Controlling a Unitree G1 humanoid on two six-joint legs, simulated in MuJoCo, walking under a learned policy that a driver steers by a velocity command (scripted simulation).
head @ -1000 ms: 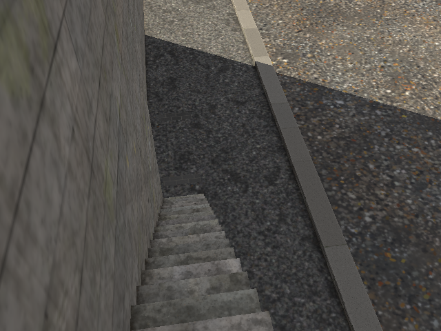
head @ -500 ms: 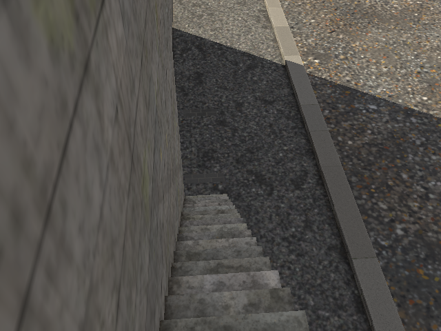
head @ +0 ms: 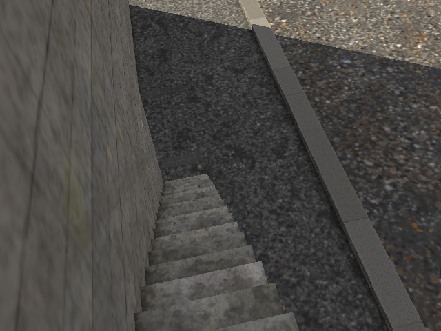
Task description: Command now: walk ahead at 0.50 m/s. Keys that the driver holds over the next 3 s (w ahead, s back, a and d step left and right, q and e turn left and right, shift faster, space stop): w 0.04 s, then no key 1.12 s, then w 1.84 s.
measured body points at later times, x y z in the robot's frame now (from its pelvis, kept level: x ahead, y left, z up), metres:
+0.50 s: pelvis +0.18 +0.04 -0.18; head +0.16 +0.07 +0.27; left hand +0.13 +0.27 -0.35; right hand +0.23 -0.24 -0.31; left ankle +0.25 +0.11 -0.95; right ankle +0.07 -0.12 -0.69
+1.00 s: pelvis +0.18 +0.01 -0.23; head +0.15 +0.03 +0.22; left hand +0.41 +0.22 -0.32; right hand +0.17 -0.21 -0.37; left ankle +0.25 +0.11 -0.95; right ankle +0.16 -0.14 -0.71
